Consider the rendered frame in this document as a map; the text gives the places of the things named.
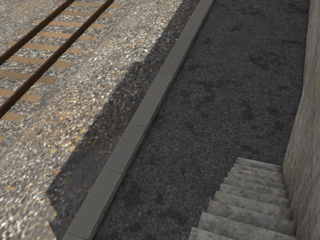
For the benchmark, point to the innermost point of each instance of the stairs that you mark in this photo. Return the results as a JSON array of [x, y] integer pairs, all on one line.
[[251, 204]]

